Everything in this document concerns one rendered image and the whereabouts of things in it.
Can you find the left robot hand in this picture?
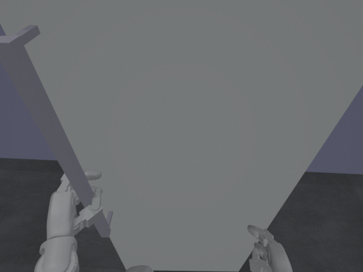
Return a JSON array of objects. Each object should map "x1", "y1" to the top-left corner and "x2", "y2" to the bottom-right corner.
[{"x1": 47, "y1": 168, "x2": 103, "y2": 240}]

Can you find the right robot hand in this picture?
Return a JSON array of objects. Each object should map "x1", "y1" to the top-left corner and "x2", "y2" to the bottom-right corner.
[{"x1": 247, "y1": 225, "x2": 293, "y2": 272}]

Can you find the robot left forearm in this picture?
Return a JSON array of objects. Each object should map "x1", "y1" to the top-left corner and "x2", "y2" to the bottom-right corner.
[{"x1": 34, "y1": 236, "x2": 79, "y2": 272}]

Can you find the handle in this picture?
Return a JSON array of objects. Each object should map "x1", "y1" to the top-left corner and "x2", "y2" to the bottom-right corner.
[{"x1": 0, "y1": 25, "x2": 113, "y2": 237}]

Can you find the fridge door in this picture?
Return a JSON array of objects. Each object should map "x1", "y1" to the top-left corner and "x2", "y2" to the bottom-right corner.
[{"x1": 0, "y1": 0, "x2": 363, "y2": 272}]

